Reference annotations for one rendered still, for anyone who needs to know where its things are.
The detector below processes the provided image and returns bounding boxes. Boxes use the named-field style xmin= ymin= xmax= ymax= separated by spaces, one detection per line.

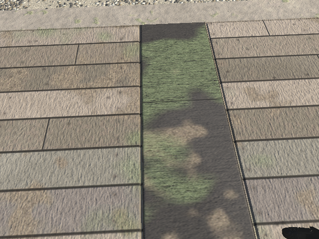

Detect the robot right hand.
xmin=282 ymin=226 xmax=319 ymax=239

